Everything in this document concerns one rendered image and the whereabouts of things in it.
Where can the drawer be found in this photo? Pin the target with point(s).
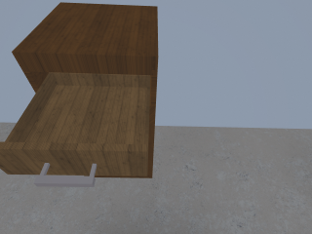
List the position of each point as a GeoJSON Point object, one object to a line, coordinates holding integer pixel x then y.
{"type": "Point", "coordinates": [76, 120]}

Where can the handle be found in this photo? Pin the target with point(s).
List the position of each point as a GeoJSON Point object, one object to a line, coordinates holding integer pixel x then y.
{"type": "Point", "coordinates": [44, 180]}

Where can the cabinet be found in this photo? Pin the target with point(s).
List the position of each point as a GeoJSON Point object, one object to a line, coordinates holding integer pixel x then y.
{"type": "Point", "coordinates": [95, 39]}

